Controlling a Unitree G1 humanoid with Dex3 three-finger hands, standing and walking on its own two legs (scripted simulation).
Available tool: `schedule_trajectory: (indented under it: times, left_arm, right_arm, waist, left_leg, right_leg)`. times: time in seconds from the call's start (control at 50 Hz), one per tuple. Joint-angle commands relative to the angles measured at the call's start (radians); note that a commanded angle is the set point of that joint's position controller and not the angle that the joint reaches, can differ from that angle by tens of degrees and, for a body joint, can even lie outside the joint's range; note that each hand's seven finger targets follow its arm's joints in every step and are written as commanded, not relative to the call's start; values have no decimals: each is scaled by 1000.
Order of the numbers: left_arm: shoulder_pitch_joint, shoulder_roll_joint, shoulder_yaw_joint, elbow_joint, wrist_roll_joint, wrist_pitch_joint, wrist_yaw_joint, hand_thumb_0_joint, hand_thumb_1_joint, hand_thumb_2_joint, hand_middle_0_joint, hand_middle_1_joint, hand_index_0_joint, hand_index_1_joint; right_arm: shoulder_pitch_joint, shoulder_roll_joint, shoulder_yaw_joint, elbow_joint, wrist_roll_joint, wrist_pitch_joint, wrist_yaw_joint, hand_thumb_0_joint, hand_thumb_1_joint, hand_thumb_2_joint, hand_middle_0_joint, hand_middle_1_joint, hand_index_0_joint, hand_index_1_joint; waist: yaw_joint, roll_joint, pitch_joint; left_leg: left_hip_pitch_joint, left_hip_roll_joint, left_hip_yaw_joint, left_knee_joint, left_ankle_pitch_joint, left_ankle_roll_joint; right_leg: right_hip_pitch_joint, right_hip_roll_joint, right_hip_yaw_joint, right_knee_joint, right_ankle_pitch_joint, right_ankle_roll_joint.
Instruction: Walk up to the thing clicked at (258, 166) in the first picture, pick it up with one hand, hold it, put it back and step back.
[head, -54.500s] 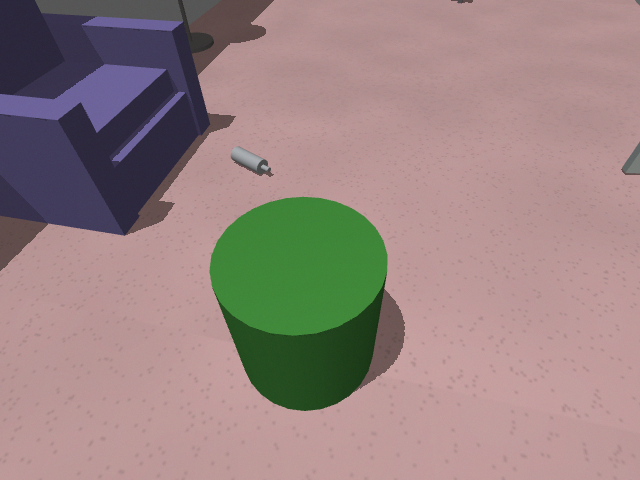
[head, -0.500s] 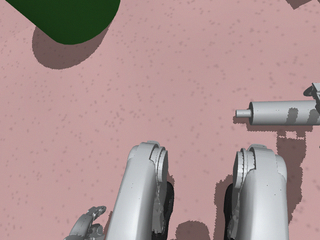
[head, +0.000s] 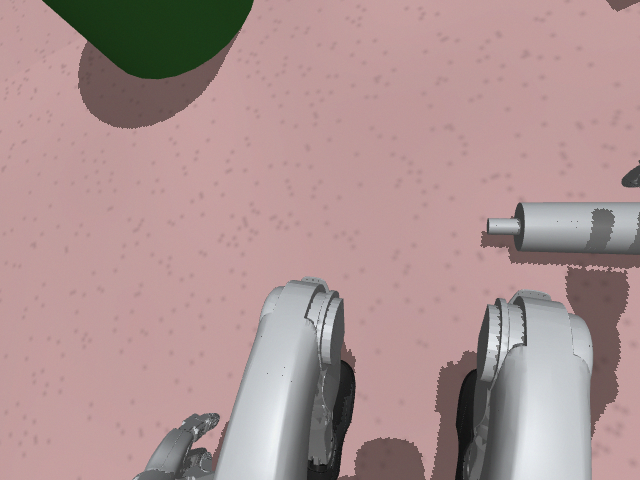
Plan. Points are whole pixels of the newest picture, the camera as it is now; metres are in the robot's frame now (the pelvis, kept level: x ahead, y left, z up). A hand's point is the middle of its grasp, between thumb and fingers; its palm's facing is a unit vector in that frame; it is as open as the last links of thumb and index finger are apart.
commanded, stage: approach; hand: right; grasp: from above
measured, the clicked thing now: (570, 227) +0.44 -0.30 -0.28
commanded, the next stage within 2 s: close in in 1.32 s
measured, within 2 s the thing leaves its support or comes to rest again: neither
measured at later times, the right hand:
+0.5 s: hand (630, 200) +0.45 -0.33 -0.17, palm faces -0.40 +0.03 -0.92, open 14.0 cm
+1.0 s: hand out of the picture +0.43 -0.34 -0.15, palm faces -0.30 +0.03 -0.95, open 14.0 cm
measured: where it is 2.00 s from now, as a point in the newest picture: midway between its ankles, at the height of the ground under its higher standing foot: (398, 452)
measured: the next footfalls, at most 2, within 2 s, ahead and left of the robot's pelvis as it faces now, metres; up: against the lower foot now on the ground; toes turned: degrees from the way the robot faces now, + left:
none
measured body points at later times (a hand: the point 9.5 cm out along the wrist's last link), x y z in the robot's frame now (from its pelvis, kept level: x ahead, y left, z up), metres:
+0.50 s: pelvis +0.00 +0.00 +0.00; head +0.24 -0.07 +0.37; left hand +0.05 +0.27 -0.11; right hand +0.46 -0.33 -0.11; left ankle +0.09 +0.11 -0.29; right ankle +0.09 -0.13 -0.29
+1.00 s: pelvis +0.00 -0.01 -0.01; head +0.20 -0.11 +0.38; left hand +0.13 +0.27 -0.10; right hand +0.44 -0.34 -0.10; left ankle +0.09 +0.11 -0.29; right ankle +0.08 -0.13 -0.29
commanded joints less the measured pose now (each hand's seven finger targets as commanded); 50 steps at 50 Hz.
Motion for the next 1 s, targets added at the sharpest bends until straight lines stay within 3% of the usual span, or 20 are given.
schedule_trajectory:
  times: [0.0, 0.06, 0.12, 0.26, 0.34, 0.4, 0.42, 0.48, 0.54, 0.58, 0.6, 0.66, 0.72, 0.74, 0.76, 0.82, 0.88, 0.92, 0.94, 0.98]
  left_arm:
    - [163, 238, 67, -16, 6, -9, 20, 0, 894, 890, -200, -300, -200, -300]
    - [185, 238, 60, -2, 11, -19, 21, 0, 895, 891, -200, -300, -200, -300]
    - [200, 249, 55, 7, 11, -33, 25, 0, 893, 890, -200, -300, -200, -300]
    - [196, 259, 21, -16, 15, -49, 22, 0, 898, 893, -200, -300, -200, -300]
    - [177, 260, 7, -43, 7, -52, 22, 0, 900, 894, -200, -300, -200, -300]
    - [182, 254, 18, -61, -4, -50, 24, 0, 902, 894, -200, -300, -200, -300]
    - [180, 243, 20, -64, -6, -48, 25, 0, 902, 894, -200, -300, -200, -300]
    - [199, 228, 33, -58, -14, -42, 20, 0, 902, 894, -200, -300, -200, -300]
    - [228, 248, 47, -58, -10, -32, 18, 0, 899, 892, -200, -300, -200, -300]
    - [241, 252, 45, -34, -13, -31, 14, 0, 899, 891, -200, -300, -200, -300]
    - [250, 256, 43, -35, -11, -32, 13, 0, 897, 890, -200, -300, -200, -300]
    - [236, 267, 31, -37, -2, -34, 15, 0, 896, 889, -200, -300, -200, -300]
    - [193, 257, 18, -58, 12, -25, 8, 0, 894, 889, -200, -300, -200, -300]
    - [181, 272, 31, -53, 12, -17, 8, 0, 895, 890, -200, -300, -200, -300]
    - [159, 271, 35, -58, 14, -9, 7, 0, 894, 890, -200, -300, -200, -300]
    - [121, 278, 60, -62, 17, -6, 12, 0, 892, 890, -200, -300, -200, -300]
    - [120, 272, 62, -62, 6, -2, 25, 0, 895, 892, -200, -299, -200, -300]
    - [125, 260, 46, -48, 2, -10, 28, 0, 899, 894, -200, -300, -200, -300]
    - [142, 252, 38, -36, -1, -20, 27, 0, 899, 893, -200, -300, -200, -300]
    - [160, 257, 33, -23, 0, -35, 27, 0, 898, 893, -200, -300, -200, -300]
  right_arm:
    - [-313, -249, 1, -118, 12, -4, -50, 0, 518, -972, 48, 1012, 65, 995]
    - [-389, -200, 58, -86, 4, 3, -65, 0, 524, -981, 51, 1010, 64, 995]
    - [-433, -176, 86, -56, 1, 22, -92, 0, 528, -992, 52, 1002, 62, 990]
    - [-435, -312, -9, 61, -53, 118, -154, 0, 534, -995, 56, 1014, 66, 1004]
    - [-374, -351, -42, 53, -23, 180, -148, 0, 533, -981, 54, 1029, 70, 1012]
    - [-334, -391, -74, -49, 28, 209, -108, 0, 525, -959, 52, 1044, 78, 1017]
    - [-305, -370, -58, -37, 37, 218, -84, 0, 516, -950, 50, 1058, 82, 1024]
    - [-272, -293, -2, -47, 88, 217, -1, 0, 503, -936, 48, 1064, 88, 1022]
    - [-239, -243, 32, -76, 126, 182, 80, 0, 489, -931, 48, 1071, 94, 1022]
    - [-255, -163, 106, -62, 134, 135, 119, 0, 489, -934, 49, 1070, 95, 1022]
    - [-288, -145, 120, -75, 141, 100, 130, 0, 479, -927, 49, 1071, 98, 1019]
    - [-306, -230, 55, -128, 147, -3, 108, 0, 466, -917, 47, 1061, 101, 1005]
    - [-317, -278, 12, -268, 89, -86, 37, 0, 481, -930, 44, 1043, 87, 998]
    - [-282, -322, -39, -283, 64, -91, -5, 0, 484, -931, 44, 1044, 85, 1000]
    - [-258, -325, -50, -296, 35, -88, -44, 0, 481, -925, 42, 1040, 86, 994]
    - [-330, -326, -73, -304, -16, -51, -138, 0, 507, -949, 42, 998, 68, 970]
    - [-395, -297, -43, -217, -51, 42, -185, 0, 505, -941, 42, 1008, 69, 979]
    - [-436, -233, 18, -86, -52, 109, -187, 0, 533, -969, 49, 993, 62, 978]
    - [-477, -184, 72, -14, -48, 137, -175, 0, 539, -982, 51, 993, 61, 982]
    - [-459, -156, 119, 96, -31, 182, -140, 0, 511, -962, 49, 1018, 73, 992]
  waist:
    - [18, -280, -634]
    - [63, -272, -609]
    - [75, -285, -598]
    - [50, -361, -634]
    - [21, -357, -655]
    - [-7, -369, -731]
    - [-4, -347, -718]
    - [26, -249, -662]
    - [54, -184, -654]
    - [86, -163, -589]
    - [105, -153, -578]
    - [63, -184, -565]
    - [24, -339, -680]
    - [11, -371, -689]
    - [-1, -407, -692]
    - [12, -492, -688]
    - [45, -487, -647]
    - [70, -436, -582]
    - [92, -405, -543]
    - [99, -335, -494]
  left_leg:
    - [193, -32, 46, -270, 160, 46]
    - [184, -33, 47, -276, 166, 42]
    - [161, -32, 58, -274, 162, 42]
    - [191, -32, 57, -234, 214, 50]
    - [255, -31, 37, -251, 246, 45]
    - [314, -26, 23, -255, 264, 42]
    - [329, -28, 19, -267, 261, 38]
    - [366, -30, 13, -296, 245, 26]
    - [405, -31, 24, -299, 288, 17]
    - [345, -35, 37, -290, 265, 23]
    - [345, -38, 45, -291, 264, 21]
    - [321, -40, 50, -289, 206, 33]
    - [302, -41, 54, -245, 225, 44]
    - [278, -39, 54, -228, 226, 47]
    - [253, -39, 60, -210, 223, 52]
    - [144, -29, 76, -179, 198, 63]
    - [84, -22, 75, -204, 171, 64]
    - [66, -19, 68, -236, 153, 61]
    - [46, -19, 66, -246, 138, 60]
    - [49, -22, 63, -269, 119, 54]
  right_leg:
    - [546, 25, -73, -225, 92, -23]
    - [519, 24, -68, -212, 87, -24]
    - [543, 23, -62, -219, 85, -19]
    - [560, 20, -78, -221, 129, -16]
    - [524, 22, -100, -215, 143, -29]
    - [537, 23, -108, -219, 159, -33]
    - [515, 23, -108, -219, 151, -37]
    - [432, 25, -101, -215, 121, -50]
    - [411, 25, -89, -201, 161, -51]
    - [406, 24, -72, -190, 140, -46]
    - [401, 23, -64, -185, 137, -45]
    - [444, 25, -51, -179, 112, -29]
    - [590, 18, -46, -183, 162, -9]
    - [618, 18, -48, -191, 171, -7]
    - [641, 17, -50, -210, 173, 1]
    - [721, 8, -39, -264, 155, 15]
    - [687, 5, -44, -289, 96, 16]
    - [606, 11, -62, -274, 56, 4]
    - [572, 12, -59, -273, 31, -1]
    - [504, 18, -62, -264, 7, -15]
